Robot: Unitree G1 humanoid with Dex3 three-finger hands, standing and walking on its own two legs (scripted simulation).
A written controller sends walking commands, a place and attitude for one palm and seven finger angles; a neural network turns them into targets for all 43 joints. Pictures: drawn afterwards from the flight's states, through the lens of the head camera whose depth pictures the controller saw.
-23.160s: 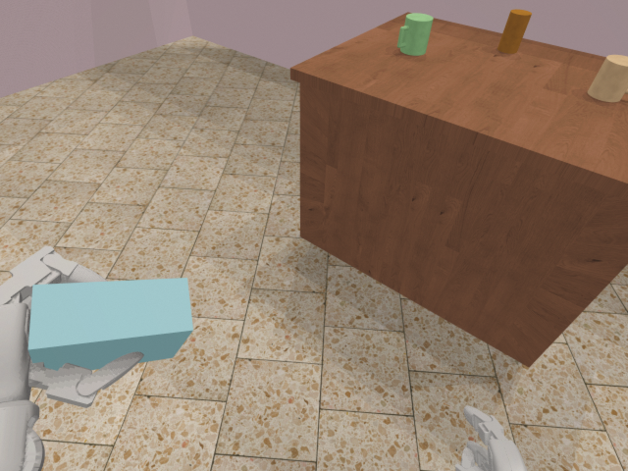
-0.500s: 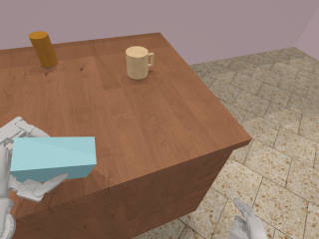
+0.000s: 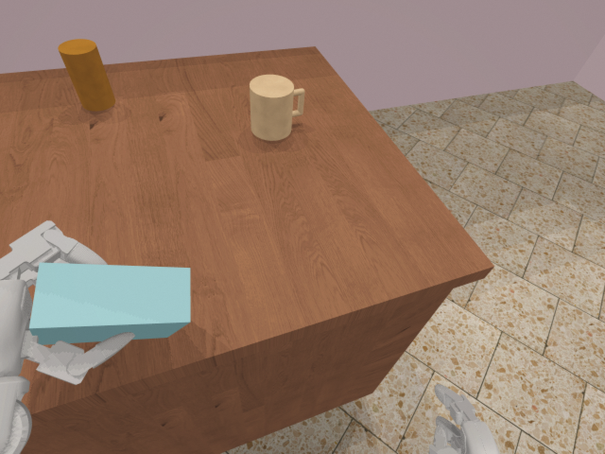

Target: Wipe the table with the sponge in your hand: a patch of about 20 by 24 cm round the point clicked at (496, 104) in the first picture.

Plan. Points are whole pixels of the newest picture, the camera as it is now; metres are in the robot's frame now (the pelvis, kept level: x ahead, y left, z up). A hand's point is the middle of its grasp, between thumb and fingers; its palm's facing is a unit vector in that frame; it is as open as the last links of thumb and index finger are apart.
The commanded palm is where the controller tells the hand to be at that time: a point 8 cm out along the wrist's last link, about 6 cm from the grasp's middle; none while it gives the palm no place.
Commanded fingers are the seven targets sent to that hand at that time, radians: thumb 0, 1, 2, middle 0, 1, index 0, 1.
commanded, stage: come to a stop and stand still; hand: left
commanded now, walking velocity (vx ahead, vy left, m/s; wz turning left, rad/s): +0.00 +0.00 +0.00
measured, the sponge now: (136, 305) +0.23 +0.20 +0.12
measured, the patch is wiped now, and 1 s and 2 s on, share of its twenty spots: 0.00 0.00 0.00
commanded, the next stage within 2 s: look again from close up in 0.54 s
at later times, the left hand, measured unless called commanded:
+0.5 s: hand (77, 273) +0.24 +0.25 +0.16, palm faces +0.37 -0.85 -0.38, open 9.8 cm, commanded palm +0.18 +0.28 +0.18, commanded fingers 0.00 0.10 1.30 -1.20 -1.60 -1.20 -1.60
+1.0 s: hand (74, 280) +0.23 +0.25 +0.16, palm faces +0.37 -0.85 -0.38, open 9.8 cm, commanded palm +0.17 +0.29 +0.18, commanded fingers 0.00 0.10 1.30 -1.20 -1.60 -1.20 -1.60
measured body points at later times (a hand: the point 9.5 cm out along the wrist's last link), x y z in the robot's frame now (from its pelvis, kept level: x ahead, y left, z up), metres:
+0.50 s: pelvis +0.02 +0.00 +0.00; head +0.05 +0.03 +0.45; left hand +0.21 +0.30 +0.18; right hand +0.22 -0.21 -0.06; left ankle +0.04 +0.07 -0.74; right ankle +0.00 -0.13 -0.74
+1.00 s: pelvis +0.02 +0.00 +0.00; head +0.04 +0.03 +0.45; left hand +0.21 +0.30 +0.18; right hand +0.19 -0.22 -0.07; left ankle +0.04 +0.07 -0.74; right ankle +0.00 -0.13 -0.74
